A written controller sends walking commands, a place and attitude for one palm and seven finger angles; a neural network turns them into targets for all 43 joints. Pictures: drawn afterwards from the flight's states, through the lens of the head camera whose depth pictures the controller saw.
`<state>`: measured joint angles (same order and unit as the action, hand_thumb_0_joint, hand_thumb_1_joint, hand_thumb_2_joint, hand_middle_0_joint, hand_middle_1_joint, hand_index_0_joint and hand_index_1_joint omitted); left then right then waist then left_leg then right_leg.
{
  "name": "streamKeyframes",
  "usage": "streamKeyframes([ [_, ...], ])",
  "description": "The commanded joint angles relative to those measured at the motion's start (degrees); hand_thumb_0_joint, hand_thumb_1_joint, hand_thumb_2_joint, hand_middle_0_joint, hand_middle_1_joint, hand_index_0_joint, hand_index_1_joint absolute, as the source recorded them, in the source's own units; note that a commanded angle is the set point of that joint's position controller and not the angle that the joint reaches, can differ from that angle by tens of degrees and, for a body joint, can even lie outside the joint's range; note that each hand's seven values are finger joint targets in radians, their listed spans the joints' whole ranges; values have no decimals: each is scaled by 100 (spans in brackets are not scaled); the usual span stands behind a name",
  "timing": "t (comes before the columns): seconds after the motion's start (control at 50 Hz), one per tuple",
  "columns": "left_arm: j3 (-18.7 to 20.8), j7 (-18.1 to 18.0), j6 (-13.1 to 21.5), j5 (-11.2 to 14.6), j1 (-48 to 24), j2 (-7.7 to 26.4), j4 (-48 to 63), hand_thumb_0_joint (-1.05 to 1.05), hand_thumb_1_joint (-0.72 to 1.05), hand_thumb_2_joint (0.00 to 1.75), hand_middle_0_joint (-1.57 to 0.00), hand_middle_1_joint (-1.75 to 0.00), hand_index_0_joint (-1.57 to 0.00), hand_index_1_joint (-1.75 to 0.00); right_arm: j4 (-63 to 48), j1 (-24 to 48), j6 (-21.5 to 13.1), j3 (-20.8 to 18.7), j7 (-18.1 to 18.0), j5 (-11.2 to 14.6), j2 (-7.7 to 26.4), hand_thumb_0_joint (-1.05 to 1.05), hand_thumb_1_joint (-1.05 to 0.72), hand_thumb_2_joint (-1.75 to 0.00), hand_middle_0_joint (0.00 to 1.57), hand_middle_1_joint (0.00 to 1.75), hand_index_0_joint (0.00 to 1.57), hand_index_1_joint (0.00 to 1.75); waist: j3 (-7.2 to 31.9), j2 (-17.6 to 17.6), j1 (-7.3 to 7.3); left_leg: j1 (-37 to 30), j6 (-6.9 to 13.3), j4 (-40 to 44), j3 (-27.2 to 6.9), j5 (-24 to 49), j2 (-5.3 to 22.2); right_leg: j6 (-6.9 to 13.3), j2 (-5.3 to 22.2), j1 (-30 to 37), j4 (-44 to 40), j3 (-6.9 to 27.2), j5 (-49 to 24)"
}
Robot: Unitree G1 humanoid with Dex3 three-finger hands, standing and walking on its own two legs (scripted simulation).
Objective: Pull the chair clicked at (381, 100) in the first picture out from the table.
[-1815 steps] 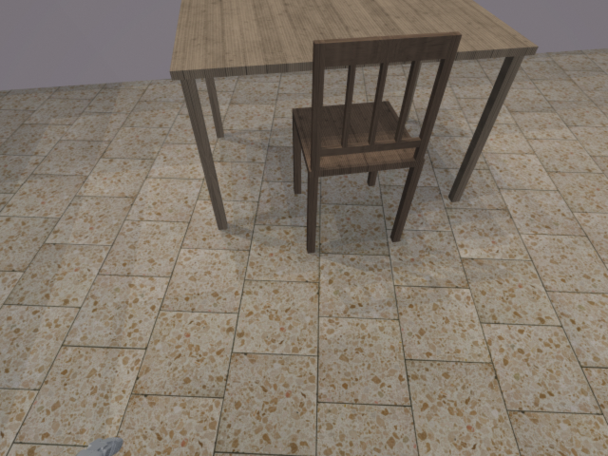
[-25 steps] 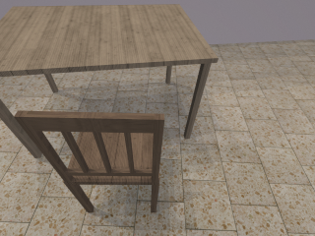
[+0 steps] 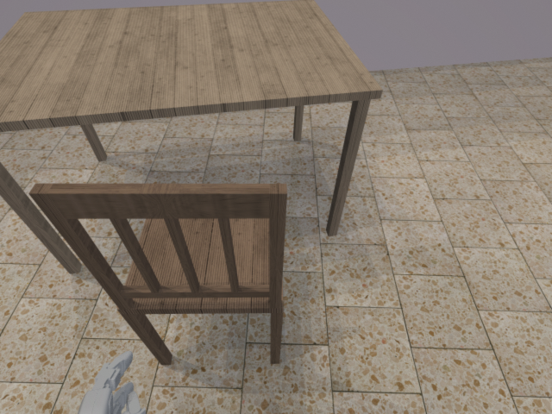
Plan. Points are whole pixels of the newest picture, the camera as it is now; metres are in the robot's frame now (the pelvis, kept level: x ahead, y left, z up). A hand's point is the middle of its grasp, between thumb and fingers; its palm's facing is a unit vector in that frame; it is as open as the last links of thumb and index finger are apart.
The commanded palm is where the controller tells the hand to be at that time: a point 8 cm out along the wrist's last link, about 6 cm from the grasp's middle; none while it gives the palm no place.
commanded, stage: raise the hand toward the chair's back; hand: left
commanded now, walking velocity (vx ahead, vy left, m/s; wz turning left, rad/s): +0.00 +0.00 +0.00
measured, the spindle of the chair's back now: (184, 256) +0.42 +0.21 -0.10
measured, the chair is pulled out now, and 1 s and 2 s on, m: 0.27 0.27 0.27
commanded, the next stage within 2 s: aim the fingers beside a spindle in 1.96 s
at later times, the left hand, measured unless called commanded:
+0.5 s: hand (169, 390) +0.17 +0.16 -0.05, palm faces +0.06 -1.00 -0.07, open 11.2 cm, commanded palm +0.15 +0.22 -0.05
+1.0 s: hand (157, 363) +0.20 +0.19 -0.04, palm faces +0.07 -1.00 -0.04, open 15.4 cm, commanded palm +0.18 +0.24 -0.04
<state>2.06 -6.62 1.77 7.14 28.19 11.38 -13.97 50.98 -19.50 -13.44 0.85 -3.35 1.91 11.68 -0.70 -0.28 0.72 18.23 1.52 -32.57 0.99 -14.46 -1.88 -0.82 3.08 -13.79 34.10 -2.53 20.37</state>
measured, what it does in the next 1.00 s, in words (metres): lowers itself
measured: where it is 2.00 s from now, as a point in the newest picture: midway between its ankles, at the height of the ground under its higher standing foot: outside the picture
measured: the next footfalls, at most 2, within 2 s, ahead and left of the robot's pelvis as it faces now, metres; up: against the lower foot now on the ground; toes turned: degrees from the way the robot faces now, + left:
none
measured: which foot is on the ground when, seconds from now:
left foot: down 0.00-1.00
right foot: down 0.00-1.00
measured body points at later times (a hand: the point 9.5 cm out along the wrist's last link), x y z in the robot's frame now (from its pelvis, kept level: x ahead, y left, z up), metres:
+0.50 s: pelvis -0.04 -0.04 -0.11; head +0.03 -0.03 +0.34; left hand +0.16 +0.22 -0.04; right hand +0.19 -0.25 -0.18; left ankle +0.03 +0.10 -0.73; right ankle -0.03 -0.13 -0.73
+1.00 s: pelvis -0.03 -0.01 -0.09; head +0.05 +0.01 +0.36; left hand +0.19 +0.24 -0.04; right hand +0.16 -0.26 -0.16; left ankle +0.03 +0.10 -0.73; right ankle -0.03 -0.13 -0.73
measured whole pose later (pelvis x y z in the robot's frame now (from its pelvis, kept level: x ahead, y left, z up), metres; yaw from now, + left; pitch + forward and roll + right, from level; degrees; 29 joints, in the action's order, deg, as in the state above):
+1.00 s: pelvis -0.03 -0.01 -0.09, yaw -1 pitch +16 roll -3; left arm 10.0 10.8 25.3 15.0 23.0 12.1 0.5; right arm 33.0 -11.1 -12.1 -1.8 -3.7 1.1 13.8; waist 8.4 1.5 0.6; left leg 57.0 0.8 -68.7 -1.5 -27.7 1.3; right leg 0.1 0.5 -50.2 67.0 -4.3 32.6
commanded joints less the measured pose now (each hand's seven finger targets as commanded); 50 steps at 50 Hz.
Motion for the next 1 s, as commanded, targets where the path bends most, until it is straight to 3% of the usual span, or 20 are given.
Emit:
streamKeyframes([
  [0.0, -77, 527, 1604, 226, -227, -488, 587, 0, 71, 82, -18, -27, -18, -27, -1452, 992, -604, -435, 43, -174, 957, 0, -90, -90, 20, 30, 20, 30, 22, -1074, 203, 1151, -232, -645, -421, -589, 191, 156, -386, -2390, 509, -599, 381],
  [0.04, 34, 1222, 2581, 515, 597, -724, 331, 0, 67, 80, -18, -26, -18, -26, -1841, 1291, -609, -544, 218, -217, 909, 0, -90, -90, 20, 30, 20, 30, 526, -1320, -238, 2005, -312, -1321, -290, -814, 198, 203, -369, -2945, 1234, -484, 861],
  [0.06, 209, 1595, 3053, 667, 749, -612, 370, 0, 64, 79, -17, -26, -17, -26, -2018, 1334, -589, -593, 311, -206, 917, 0, -90, -90, 20, 30, 20, 30, 808, -1253, -333, 2292, -329, -1622, -264, -718, 182, 230, -357, -2989, 1521, -386, 792],
  [0.08, 614, 1978, 3425, 734, 892, -221, 146, 0, 62, 78, -17, -26, -17, -26, -2147, 1371, -547, -627, 428, -147, 920, 0, -90, -90, 20, 30, 20, 30, 864, -725, -442, 2464, -374, -1852, -198, -625, 153, 304, -306, -3010, 1704, -218, 677],
  [0.1, 794, 2165, 3576, 791, 981, -63, 164, 0, 60, 77, -17, -25, -17, -25, -2390, 1441, -496, -660, 470, -106, 953, 0, -90, -90, 20, 30, 20, 30, 1141, -579, -467, 2559, -336, -2049, -129, -600, 138, 308, -303, -3027, 1934, -199, 589],
  [0.12, 897, 2242, 3462, 746, 967, 91, 265, 0, 57, 76, -17, -25, -17, -25, -2660, 1583, -401, -671, 475, -65, 992, 0, -90, -90, 20, 30, 20, 30, 1321, -335, -532, 2697, -301, -2120, -60, -746, 122, 299, -294, -3064, 2086, -169, 652],
  [0.16, 1050, 2175, 3071, 802, 391, 374, 1048, 0, 53, 74, -16, -24, -16, -24, -3074, 1699, -167, -631, 369, 15, 985, 0, -90, -90, 20, 30, 20, 30, 1524, -336, -516, 3029, -204, -2298, 83, -1112, 42, 228, -234, -2978, 2020, 85, 1039],
  [0.18, 1247, 2018, 2939, 780, 103, 665, 1480, 0, 50, 73, -16, -24, -16, -24, -3133, 1686, -56, -609, 308, 4, 964, 0, -90, -90, 20, 30, 20, 30, 1566, -54, -507, 3071, -188, -2337, 38, -1256, 58, 236, -261, -3077, 2013, 177, 1252],
  [0.2, 1170, 1851, 2891, 757, -197, 654, 2158, 0, 48, 72, -16, -23, -16, -23, -3285, 1611, -8, -590, 248, -29, 906, 0, -90, -90, 20, 30, 20, 30, 1816, 203, -449, 2935, -140, -2386, -16, -1276, 95, 241, -269, -3166, 2053, 218, 1275],
  [0.26, 1117, 1331, 3216, 646, -761, 700, 3660, 0, 41, 69, -15, -22, -15, -22, -3181, 1250, 26, -572, 93, -111, 712, 0, -90, -90, 20, 30, 20, 30, 2272, 683, -187, 2532, -50, -2721, -89, -584, 213, 284, -328, -3178, 2215, 248, 475],
  [0.28, 1070, 1263, 3373, 588, -1052, 796, 3907, 0, 39, 68, -15, -22, -15, -22, -3062, 1118, 30, -550, 50, -155, 726, 0, -90, -90, 20, 30, 20, 30, 2319, 436, -9, 2638, -27, -2874, -136, -514, 253, 251, -373, -3321, 2279, 263, 394],
  [0.32, 787, 1403, 3625, 578, -1140, 624, 3616, 0, 34, 66, -14, -21, -14, -21, -2847, 1120, -54, -505, -3, -189, 707, 0, -90, -90, 20, 30, 20, 30, 2081, 637, 168, 2806, -33, -3135, -200, -473, 279, 257, -371, -3622, 2313, 329, 384],
  [0.38, 595, 2011, 3466, 754, -1030, 485, 2707, 0, 27, 63, -14, -20, -14, -20, -2633, 1153, -204, -431, -59, -122, 817, 0, -90, -90, 20, 30, 20, 30, 1765, 194, 361, 3280, -21, -3342, -267, -752, 293, 200, -361, -3739, 2160, 457, 679],
  [0.46, 1088, 2594, 2536, 1101, -713, 835, 2146, 0, 18, 59, -13, -19, -13, -19, -2638, 1187, -228, -428, -202, 32, 871, 0, -90, -90, 20, 30, 20, 30, 2065, -79, 95, 3478, -7, -3328, -231, -804, 247, 103, -221, -3038, 1792, 772, 914],
  [0.52, 1593, 2414, 2177, 1221, -545, 1018, 2426, 0, 11, 56, -12, -18, -12, -18, -2670, 1274, -217, -448, -216, 34, 758, 0, -90, -90, 20, 30, 20, 30, 2474, -64, -154, 3279, -18, -3176, -253, -385, 245, 38, -134, -2511, 1845, 759, 250],
  [0.58, 1837, 2031, 2291, 1167, -376, 998, 2535, 0, 4, 53, -11, -16, -11, -16, -2526, 1283, -229, -506, -181, -28, 642, 0, -90, -90, 20, 30, 20, 30, 2594, -200, -258, 3133, -51, -3024, -288, 18, 266, 32, -179, -2391, 2079, 488, -529],
  [0.62, 1558, 1907, 2496, 1086, -329, 752, 2638, 0, -1, 51, -11, -16, -11, -16, -2479, 1237, -251, -530, -123, -59, 635, 0, -90, -90, 20, 30, 20, 30, 2441, -4, -197, 2930, -58, -2918, -266, 131, 268, 68, -218, -2653, 2171, 297, -632],
  [0.68, 1343, 1861, 2638, 938, -311, 661, 2242, 0, -8, 48, -10, -15, -10, -15, -2417, 1234, -240, -559, -97, -72, 724, 0, -90, -90, 20, 30, 20, 30, 2036, -142, -62, 2972, -39, -2869, -270, -35, 274, 107, -261, -3019, 2155, 188, -285],
  [0.88, 1346, 1741, 2829, 919, -638, 891, 2733, 0, -31, 38, -8, -11, -8, -11, -2582, 1082, -197, -537, -109, -68, 891, 0, -90, -90, 20, 30, 20, 30, 2309, 351, -72, 2468, -47, -2570, -331, -213, 292, 212, -332, -3222, 2227, -89, 141],
  [0.98, 1157, 1722, 2687, 826, -695, 795, 2577, 0, -43, 33, -7, -9, -7, -9, -2668, 1049, -91, -477, -66, -73, 940, 0, -90, -90, 20, 30, 20, 30, 2101, 449, -4, 2367, -74, -2423, -415, -354, 314, 228, -365, -3381, 2206, -199, 266],
])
